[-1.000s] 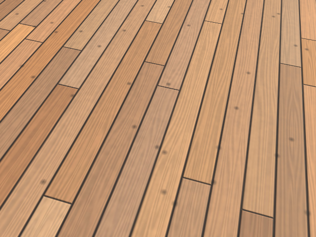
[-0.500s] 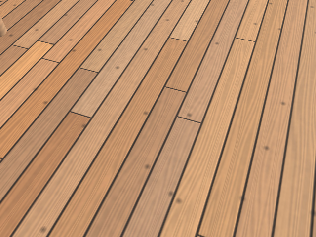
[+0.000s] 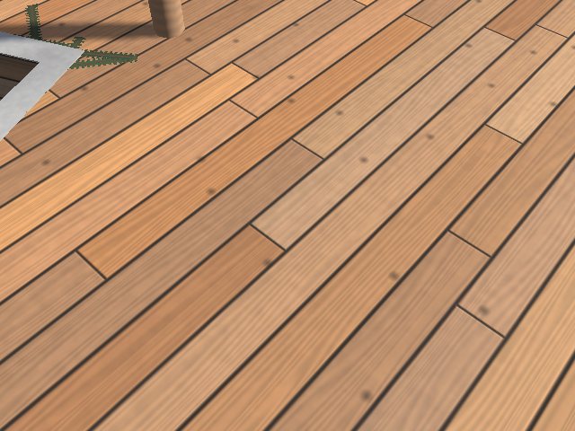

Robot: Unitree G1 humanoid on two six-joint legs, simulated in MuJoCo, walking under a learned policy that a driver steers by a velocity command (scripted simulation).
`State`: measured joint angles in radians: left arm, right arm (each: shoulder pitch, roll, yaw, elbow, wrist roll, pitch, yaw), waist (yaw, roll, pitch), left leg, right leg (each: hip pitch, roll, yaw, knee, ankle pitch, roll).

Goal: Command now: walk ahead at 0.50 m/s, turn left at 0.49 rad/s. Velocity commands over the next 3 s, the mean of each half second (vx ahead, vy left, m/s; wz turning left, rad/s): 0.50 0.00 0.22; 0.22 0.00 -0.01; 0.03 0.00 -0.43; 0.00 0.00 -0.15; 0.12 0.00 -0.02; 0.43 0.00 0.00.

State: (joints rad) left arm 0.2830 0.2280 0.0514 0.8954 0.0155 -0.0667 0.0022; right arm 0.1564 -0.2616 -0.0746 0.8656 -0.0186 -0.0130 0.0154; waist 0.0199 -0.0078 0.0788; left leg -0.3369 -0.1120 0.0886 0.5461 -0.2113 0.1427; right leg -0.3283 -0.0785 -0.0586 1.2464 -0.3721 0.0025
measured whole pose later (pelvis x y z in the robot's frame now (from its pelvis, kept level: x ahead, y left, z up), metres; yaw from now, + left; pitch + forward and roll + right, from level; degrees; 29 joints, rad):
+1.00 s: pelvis +0.46 +0.01 +0.01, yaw +3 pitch -1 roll -1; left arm 0.30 0.20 0.02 0.99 0.00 -0.02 0.02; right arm 0.16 -0.19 -0.01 0.93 -0.02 -0.04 -0.03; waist 0.03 -0.02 0.06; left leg -0.34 0.00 0.07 0.50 -0.16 0.06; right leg -0.23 0.05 -0.02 0.77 -0.54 -0.05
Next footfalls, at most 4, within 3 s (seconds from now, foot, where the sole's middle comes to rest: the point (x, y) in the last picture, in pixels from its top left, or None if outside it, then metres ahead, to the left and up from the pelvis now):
0.46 right None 0.43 -0.10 -0.76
0.90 left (259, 379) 0.56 0.10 -0.76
1.32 right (352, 423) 0.47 -0.11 -0.76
1.76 left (264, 411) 0.49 0.09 -0.76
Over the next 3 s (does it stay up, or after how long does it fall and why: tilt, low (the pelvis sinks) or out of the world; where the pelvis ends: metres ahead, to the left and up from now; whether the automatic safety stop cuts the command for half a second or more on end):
stays up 0.70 -0.11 0.00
